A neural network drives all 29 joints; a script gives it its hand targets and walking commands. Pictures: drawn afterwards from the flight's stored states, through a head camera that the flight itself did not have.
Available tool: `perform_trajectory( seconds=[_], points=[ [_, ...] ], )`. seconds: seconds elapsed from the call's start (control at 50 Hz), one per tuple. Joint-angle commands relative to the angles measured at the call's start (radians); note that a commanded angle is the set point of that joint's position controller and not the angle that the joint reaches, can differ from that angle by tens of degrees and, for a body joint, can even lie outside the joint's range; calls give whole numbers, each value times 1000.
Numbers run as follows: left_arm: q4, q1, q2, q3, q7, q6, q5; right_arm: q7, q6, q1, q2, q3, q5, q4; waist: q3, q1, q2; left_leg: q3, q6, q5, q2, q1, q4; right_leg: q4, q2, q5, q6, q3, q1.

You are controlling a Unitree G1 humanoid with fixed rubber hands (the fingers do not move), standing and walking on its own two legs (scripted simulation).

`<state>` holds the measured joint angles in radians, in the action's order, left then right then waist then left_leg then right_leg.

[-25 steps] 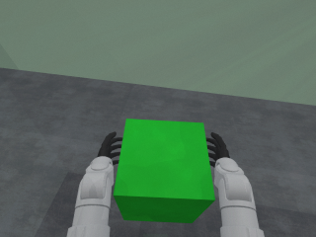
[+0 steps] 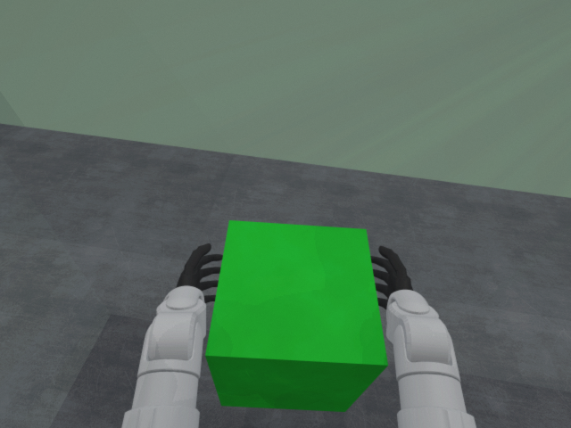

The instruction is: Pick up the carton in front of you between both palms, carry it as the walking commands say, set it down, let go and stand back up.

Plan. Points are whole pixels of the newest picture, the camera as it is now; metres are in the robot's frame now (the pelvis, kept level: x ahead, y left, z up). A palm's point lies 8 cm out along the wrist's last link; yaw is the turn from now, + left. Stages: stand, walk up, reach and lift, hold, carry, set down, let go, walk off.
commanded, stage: set down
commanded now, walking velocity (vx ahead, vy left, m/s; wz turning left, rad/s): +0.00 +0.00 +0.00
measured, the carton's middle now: (290, 321) +0.28 +0.00 -0.05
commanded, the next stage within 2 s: none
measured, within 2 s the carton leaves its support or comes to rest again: neither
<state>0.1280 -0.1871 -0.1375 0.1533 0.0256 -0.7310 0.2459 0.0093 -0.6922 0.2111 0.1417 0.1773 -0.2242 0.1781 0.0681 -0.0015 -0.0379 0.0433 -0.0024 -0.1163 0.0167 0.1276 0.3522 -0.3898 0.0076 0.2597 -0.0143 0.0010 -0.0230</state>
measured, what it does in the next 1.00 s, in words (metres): lowers itself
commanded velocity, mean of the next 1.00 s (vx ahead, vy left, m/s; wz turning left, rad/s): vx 0.00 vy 0.00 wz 0.00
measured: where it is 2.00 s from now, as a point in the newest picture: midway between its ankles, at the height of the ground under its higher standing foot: outside the picture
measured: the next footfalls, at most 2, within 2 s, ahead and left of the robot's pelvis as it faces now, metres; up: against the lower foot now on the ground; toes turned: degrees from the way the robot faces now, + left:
none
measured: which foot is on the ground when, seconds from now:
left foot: down 0.00-1.00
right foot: down 0.00-1.00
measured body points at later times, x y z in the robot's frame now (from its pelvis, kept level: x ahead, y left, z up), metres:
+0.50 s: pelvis -0.05 +0.02 -0.05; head +0.08 +0.02 +0.38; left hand +0.35 +0.13 -0.09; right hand +0.32 -0.17 -0.08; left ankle +0.06 +0.12 -0.74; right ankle -0.02 -0.11 -0.74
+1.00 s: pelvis -0.06 +0.01 -0.18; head +0.17 +0.02 +0.20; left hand +0.40 +0.12 -0.27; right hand +0.37 -0.18 -0.26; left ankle +0.06 +0.12 -0.74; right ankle -0.02 -0.11 -0.74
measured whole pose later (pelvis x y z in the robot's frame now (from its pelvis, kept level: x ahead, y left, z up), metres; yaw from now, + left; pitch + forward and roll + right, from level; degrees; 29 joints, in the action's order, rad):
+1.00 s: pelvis -0.06 +0.01 -0.18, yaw -5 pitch +41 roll -2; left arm 0.63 -0.76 -0.06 0.39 0.04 -0.25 0.26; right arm 0.02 -0.23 0.75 0.11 0.50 -0.20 0.60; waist -0.21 -0.03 -0.02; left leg -0.04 0.00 -0.37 -0.02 1.70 1.36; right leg -1.43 0.07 0.54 0.01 0.02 -1.60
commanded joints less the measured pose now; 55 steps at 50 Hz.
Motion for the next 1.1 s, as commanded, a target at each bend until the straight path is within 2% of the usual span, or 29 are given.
perform_trajectory(
  seconds=[0.0, 0.08, 0.1, 0.12, 0.16, 0.18, 0.2, 0.22, 0.26, 0.32, 0.36, 0.4, 0.44, 0.54, 0.62, 0.66, 0.72, 0.78, 0.82, 0.92, 1.08],
  points=[
    [-57, -472, -815, -493, -205, 49, -208, -198, 30, 447, 846, -479, 187, -21, -246, 12, 22, -116, 21, 152, -100, -292, 30, 82, 55, -190, -2, 120, -187],
    [109, -664, -834, -388, -226, 77, -163, -217, 73, 639, 854, -368, 134, 149, -143, 0, -7, -96, 23, -96, -101, -278, 68, 100, 26, 125, -40, 118, -358],
    [158, -720, -840, -360, -235, 91, -155, -219, 90, 684, 861, -332, 114, 206, -140, -6, -27, -97, 21, -141, -101, -262, 85, 95, 23, 177, -50, 116, -364],
    [206, -761, -861, -325, -243, 106, -139, -227, 108, 727, 863, -294, 85, 257, -129, 0, -8, -98, 17, -160, -99, -207, 85, 65, 30, 165, -49, 105, -340],
    [312, -869, -881, -252, -249, 136, -101, -231, 149, 839, 866, -200, 39, 353, -142, -16, 0, -107, 15, -240, -99, -207, 107, 38, 32, 243, -61, 105, -384],
    [356, -906, -877, -210, -248, 150, -81, -230, 167, 866, 853, -144, 10, 403, -139, -20, 3, -116, 13, -275, -96, -183, 114, 16, 37, 260, -64, 101, -387],
    [386, -900, -870, -168, -242, 161, -57, -229, 179, 863, 822, -95, -26, 436, -119, -15, 36, -121, 7, -259, -90, -104, 110, -28, 52, 197, -59, 88, -349],
    [429, -928, -860, -123, -237, 172, -33, -224, 193, 899, 807, -41, -51, 451, -139, -34, 44, -126, 11, -302, -89, -98, 119, -42, 61, 224, -58, 87, -375],
    [490, -930, -803, -29, -221, 198, 23, -212, 215, 900, 746, 51, -106, 507, -126, -39, 49, -127, 14, -329, -91, -54, 142, -81, 68, 232, -53, 80, -443],
    [539, -878, -689, 83, -195, 250, 101, -196, 255, 868, 645, 143, -163, 532, -138, -29, 57, -116, 14, -262, -99, 52, 199, -152, 80, 177, -39, 63, -532],
    [557, -857, -626, 121, -179, 302, 127, -194, 297, 863, 601, 163, -174, 531, -182, -17, 55, -110, 16, -201, -107, 122, 254, -206, 88, 138, -26, 56, -601],
    [562, -855, -610, 117, -166, 363, 126, -198, 349, 871, 593, 149, -164, 523, -250, -10, 47, -114, 18, -131, -115, 177, 314, -263, 96, 94, -15, 51, -679],
    [547, -868, -640, 71, -155, 431, 106, -203, 410, 875, 623, 103, -136, 512, -345, -12, 42, -124, 16, -50, -121, 199, 375, -320, 107, 47, -8, 45, -755],
    [502, -958, -766, -146, -148, 583, 11, -220, 551, 921, 740, -93, -28, 487, -688, -42, 37, -140, 10, 150, -124, 229, 559, -478, 134, -52, 12, 30, -943],
    [392, -1039, -839, -364, -139, 617, -84, -213, 588, 965, 807, -287, 81, 386, -1104, -58, 70, -141, 6, 355, -125, 184, 728, -613, 147, -161, 35, 18, -1065],
    [348, -1036, -849, -419, -132, 605, -113, -208, 576, 963, 813, -347, 123, 346, -1231, -57, 89, -135, 2, 397, -130, 209, 789, -666, 150, -184, 40, 18, -1126],
    [349, -1011, -859, -439, -136, 570, -124, -207, 536, 944, 844, -375, 151, 352, -1216, -48, 88, -108, -5, 282, -145, 380, 830, -717, 152, -141, 46, 22, -1192],
    [405, -1012, -857, -401, -156, 529, -112, -214, 491, 959, 873, -338, 145, 396, -1111, -37, 70, -78, -7, 95, -155, 609, 848, -750, 156, -46, 52, 20, -1227],
    [449, -1023, -847, -360, -168, 507, -97, -217, 467, 977, 884, -303, 133, 431, -1056, -27, 64, -68, -4, 21, -158, 723, 866, -771, 158, 1, 52, 20, -1269],
    [526, -1070, -804, -272, -181, 498, -70, -205, 452, 1029, 869, -232, 107, 491, -1020, -22, 57, -55, 0, -21, -165, 899, 944, -843, 162, 26, 54, 19, -1383],
    [560, -1176, -758, -252, -162, 534, -93, -164, 489, 1115, 824, -211, 120, 511, -1107, -37, 76, -45, -10, -25, -170, 1027, 1086, -990, 173, 31, 57, -1, -1525]
  ],
)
